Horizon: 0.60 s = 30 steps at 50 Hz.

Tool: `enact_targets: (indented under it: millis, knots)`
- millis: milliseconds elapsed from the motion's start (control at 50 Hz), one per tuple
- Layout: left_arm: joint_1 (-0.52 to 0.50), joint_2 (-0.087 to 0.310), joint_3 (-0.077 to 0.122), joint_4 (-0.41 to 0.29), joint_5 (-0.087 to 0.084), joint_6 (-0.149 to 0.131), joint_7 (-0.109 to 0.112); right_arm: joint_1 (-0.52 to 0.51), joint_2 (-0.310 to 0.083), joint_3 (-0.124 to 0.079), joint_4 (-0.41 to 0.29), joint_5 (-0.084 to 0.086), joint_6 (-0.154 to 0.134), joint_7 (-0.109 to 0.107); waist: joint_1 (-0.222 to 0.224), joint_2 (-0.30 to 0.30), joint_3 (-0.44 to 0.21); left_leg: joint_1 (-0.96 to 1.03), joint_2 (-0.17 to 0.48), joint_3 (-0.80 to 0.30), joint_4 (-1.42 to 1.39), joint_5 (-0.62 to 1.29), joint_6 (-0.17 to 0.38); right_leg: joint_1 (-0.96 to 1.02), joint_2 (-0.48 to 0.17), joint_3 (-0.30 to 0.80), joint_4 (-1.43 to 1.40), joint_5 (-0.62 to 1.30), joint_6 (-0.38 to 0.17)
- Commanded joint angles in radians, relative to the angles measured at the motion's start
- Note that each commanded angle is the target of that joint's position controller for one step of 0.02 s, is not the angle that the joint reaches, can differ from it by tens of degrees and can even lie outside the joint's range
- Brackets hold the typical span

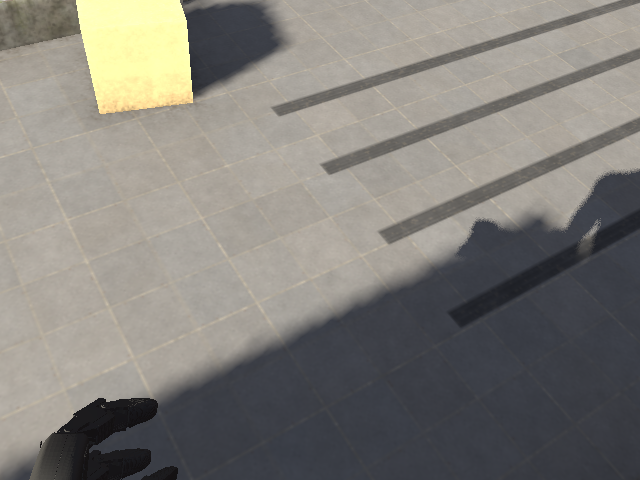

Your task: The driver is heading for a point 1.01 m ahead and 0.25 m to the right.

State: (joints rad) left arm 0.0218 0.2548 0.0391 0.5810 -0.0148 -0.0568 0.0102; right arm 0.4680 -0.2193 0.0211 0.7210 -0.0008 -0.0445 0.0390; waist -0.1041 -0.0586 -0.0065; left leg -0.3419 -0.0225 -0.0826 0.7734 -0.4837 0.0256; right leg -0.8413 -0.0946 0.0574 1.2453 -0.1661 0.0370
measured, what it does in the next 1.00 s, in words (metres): walks ahead, turning right: right foot, then left foot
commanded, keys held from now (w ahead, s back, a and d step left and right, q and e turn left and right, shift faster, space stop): w+shift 0.30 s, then w+e+shift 0.70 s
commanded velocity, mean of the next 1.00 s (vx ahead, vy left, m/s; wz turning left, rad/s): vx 1.00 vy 0.00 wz -0.37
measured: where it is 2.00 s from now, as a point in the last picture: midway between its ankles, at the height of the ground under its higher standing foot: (356, 221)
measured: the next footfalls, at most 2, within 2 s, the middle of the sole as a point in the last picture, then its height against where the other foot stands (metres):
right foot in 0.34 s outside the picture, level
left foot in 0.76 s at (219, 341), level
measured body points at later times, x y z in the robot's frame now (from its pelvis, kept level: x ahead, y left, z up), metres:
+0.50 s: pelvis +0.34 -0.04 +0.02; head +0.36 -0.03 +0.47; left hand +0.41 +0.23 -0.10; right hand +0.46 -0.31 -0.08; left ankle +0.26 +0.10 -0.62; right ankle +0.35 -0.13 -0.71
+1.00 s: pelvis +0.75 -0.03 +0.02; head +0.76 -0.05 +0.47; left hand +1.05 +0.14 -0.04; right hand +0.64 -0.32 -0.10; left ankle +0.76 +0.12 -0.71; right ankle +0.78 -0.17 -0.61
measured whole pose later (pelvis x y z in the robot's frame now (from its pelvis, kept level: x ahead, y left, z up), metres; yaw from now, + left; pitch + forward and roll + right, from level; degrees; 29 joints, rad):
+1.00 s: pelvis +0.75 -0.03 +0.02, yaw -26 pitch -1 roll +4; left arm 0.17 0.36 0.08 0.61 -0.04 0.00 -0.02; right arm 0.38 -0.32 -0.09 0.81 -0.01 -0.10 -0.01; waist -0.08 -0.05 0.04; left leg -0.06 0.01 0.14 0.39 -0.31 -0.04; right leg -0.74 -0.10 0.00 1.26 -0.26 -0.04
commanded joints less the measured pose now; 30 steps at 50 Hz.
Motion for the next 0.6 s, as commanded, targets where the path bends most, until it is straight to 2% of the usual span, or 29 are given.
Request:
enact_targets:
  millis: [20, 60, 100, 160, 220, 240, 260, 280, 300, 320, 340, 360, 380, 400, 420, 440, 460, 480, 520, 560, 600]
  knots:
    - [-0.058, 0.149, 0.046, -0.091, -0.002, -0.021, 0.0, -0.1, -0.215, -0.063, -0.107, 0.017, -0.047, -0.042, 0.063, 0.24, 0.024, 0.109, 0.232, -0.416, -0.518, -0.055, 0.198, -0.045, -0.005, 0.032, -0.147, 0.176, 0.037]
    - [-0.161, 0.111, 0.032, -0.113, -0.011, -0.031, -0.023, 0.0, -0.158, -0.054, -0.055, 0.023, -0.046, -0.055, 0.007, 0.221, 0.06, 0.249, 0.235, -0.355, -0.546, 0.057, 0.198, -0.063, 0.02, 0.002, -0.301, 0.188, 0.028]
    - [-0.241, 0.071, 0.021, -0.127, -0.019, -0.038, -0.054, 0.06, -0.124, -0.049, -0.014, 0.025, -0.032, -0.065, -0.031, 0.216, 0.094, 0.364, 0.247, -0.305, -0.579, 0.147, 0.188, -0.067, 0.046, -0.032, -0.457, 0.168, 0.01]
    - [-0.292, 0.036, 0.016, -0.124, -0.03, -0.049, -0.093, 0.103, -0.121, -0.052, 0.03, 0.027, -0.015, -0.071, -0.053, 0.227, 0.141, 0.452, 0.264, -0.239, -0.612, 0.234, 0.182, -0.043, 0.067, -0.068, -0.587, 0.153, -0.016]
    - [-0.31, 0.019, 0.012, -0.121, -0.031, -0.058, -0.116, 0.112, -0.141, -0.063, 0.061, 0.033, -0.007, -0.074, -0.048, 0.224, 0.171, 0.477, 0.287, -0.195, -0.622, 0.342, 0.181, 0.012, 0.07, -0.084, -0.66, 0.125, -0.043]
    - [-0.29, 0.026, 0.014, -0.109, -0.033, -0.061, -0.117, 0.096, -0.157, -0.072, 0.066, 0.035, -0.006, -0.076, -0.033, 0.236, 0.166, 0.47, 0.288, -0.166, -0.611, 0.418, 0.172, 0.072, 0.072, -0.09, -0.692, 0.108, -0.056]
    - [-0.283, 0.027, 0.014, -0.111, -0.029, -0.06, -0.117, 0.081, -0.168, -0.076, 0.067, 0.029, -0.005, -0.072, -0.018, 0.23, 0.153, 0.448, 0.285, -0.147, -0.59, 0.553, 0.168, 0.148, 0.093, -0.118, -0.706, 0.089, -0.067]
    - [-0.249, 0.045, 0.022, -0.104, -0.028, -0.058, -0.11, 0.065, -0.185, -0.083, 0.067, 0.022, -0.004, -0.07, 0.01, 0.242, 0.118, 0.434, 0.284, -0.127, -0.541, 0.771, 0.161, 0.25, 0.117, -0.137, -0.715, 0.069, -0.082]
    - [-0.182, 0.08, 0.036, -0.093, -0.027, -0.053, -0.098, 0.06, -0.205, -0.09, 0.07, 0.015, -0.004, -0.069, 0.053, 0.253, 0.051, 0.434, 0.278, -0.105, -0.446, 1.039, 0.154, 0.375, 0.147, -0.163, -0.705, 0.043, -0.104]
    - [-0.009, 0.127, 0.059, -0.052, -0.029, -0.041, -0.079, 0.026, -0.226, -0.097, 0.064, 0.0, -0.001, -0.069, 0.154, 0.246, -0.057, 0.392, 0.254, -0.05, -0.261, 1.27, 0.135, 0.586, 0.179, -0.207, -0.693, 0.031, -0.141]
    - [0.255, 0.16, 0.074, 0.022, -0.031, -0.028, -0.058, -0.029, -0.244, -0.103, 0.044, -0.014, -0.005, -0.069, 0.276, 0.224, -0.183, 0.169, 0.225, -0.024, 0.011, 1.268, 0.11, 0.95, 0.123, -0.15, -0.63, 0.02, -0.18]
    - [0.462, 0.224, 0.081, 0.079, -0.007, -0.021, -0.046, -0.018, -0.13, -0.079, 0.003, -0.027, -0.025, -0.065, 0.296, -0.054, -0.351, -0.211, 0.109, -0.024, 0.431, 0.683, 0.064, 1.346, -0.072, 0.211, -0.643, -0.32, -0.275]
    - [0.489, 0.228, 0.076, 0.105, -0.006, -0.035, -0.061, 0.004, -0.079, -0.055, -0.012, 0.011, -0.069, -0.057, 0.244, -0.377, -0.44, -0.405, -0.02, -0.087, 0.635, 0.04, 0.042, 1.409, -0.213, 0.767, -0.921, -0.648, -0.363]
    - [0.398, 0.15, 0.06, 0.1, 0.005, -0.032, -0.053, -0.11, -0.156, -0.076, -0.037, 0.055, -0.097, -0.043, 0.249, -0.256, -0.235, -0.54, 0.042, -0.09, 0.684, 0.073, 0.056, 1.299, -0.209, 0.768, -1.003, -0.631, -0.343]
    - [0.38, 0.14, 0.057, 0.098, 0.016, -0.032, -0.046, -0.214, -0.161, -0.069, -0.059, 0.06, -0.117, -0.035, 0.243, -0.103, -0.112, -0.532, 0.074, -0.065, 0.668, 0.114, 0.065, 1.136, -0.182, 0.63, -0.998, -0.458, -0.342]
    - [0.337, 0.15, 0.059, 0.097, 0.025, -0.035, -0.046, -0.247, -0.137, -0.064, -0.069, 0.038, -0.129, -0.036, 0.191, 0.034, -0.046, -0.471, 0.099, -0.061, 0.586, 0.148, 0.062, 0.968, -0.146, 0.554, -1.015, -0.322, -0.338]
    - [0.297, 0.127, 0.05, 0.09, 0.034, -0.038, -0.047, -0.241, -0.132, -0.07, -0.064, 0.016, -0.126, -0.039, 0.14, 0.062, -0.016, -0.401, 0.124, -0.067, 0.507, 0.173, 0.05, 0.849, -0.105, 0.49, -1.039, -0.244, -0.332]
    - [0.265, 0.111, 0.043, 0.088, 0.035, -0.036, -0.044, -0.21, -0.124, -0.072, -0.059, 0.013, -0.117, -0.035, 0.093, 0.022, 0.006, -0.36, 0.134, -0.069, 0.458, 0.174, 0.033, 0.768, -0.083, 0.463, -1.061, -0.239, -0.343]
    - [0.255, 0.088, 0.035, 0.098, 0.004, -0.035, -0.033, -0.224, -0.119, -0.072, -0.068, 0.004, -0.101, -0.036, 0.061, 0.016, 0.08, -0.338, 0.149, -0.048, 0.341, 0.149, -0.013, 0.631, -0.069, 0.412, -1.107, -0.22, -0.351]
    - [0.273, 0.119, 0.044, 0.102, -0.01, -0.043, -0.014, -0.341, -0.112, -0.062, -0.121, -0.013, -0.104, -0.038, 0.076, 0.031, 0.141, -0.31, 0.143, -0.02, 0.194, 0.311, -0.057, 0.504, -0.042, 0.343, -1.135, -0.135, -0.341]
    - [0.288, 0.149, 0.057, 0.097, -0.022, -0.048, 0.0, -0.456, -0.091, -0.047, -0.162, -0.017, -0.114, -0.021, 0.104, 0.025, 0.153, -0.117, 0.094, 0.012, -0.048, 0.519, -0.08, 0.366, 0.025, 0.244, -1.139, -0.09, -0.294]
